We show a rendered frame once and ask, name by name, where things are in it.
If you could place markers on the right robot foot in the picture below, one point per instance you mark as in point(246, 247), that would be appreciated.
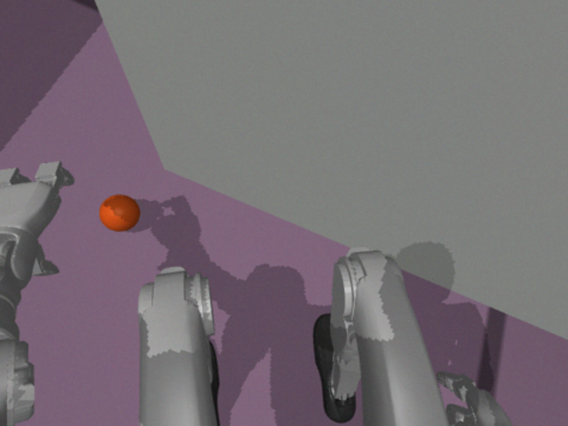
point(335, 409)

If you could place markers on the left robot arm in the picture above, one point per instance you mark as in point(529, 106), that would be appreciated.
point(18, 250)

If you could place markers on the right robot hand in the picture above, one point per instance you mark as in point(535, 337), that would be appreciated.
point(483, 409)

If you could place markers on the ball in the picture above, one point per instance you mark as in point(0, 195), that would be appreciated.
point(119, 213)

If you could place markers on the left robot hand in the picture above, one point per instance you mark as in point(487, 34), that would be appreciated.
point(31, 206)

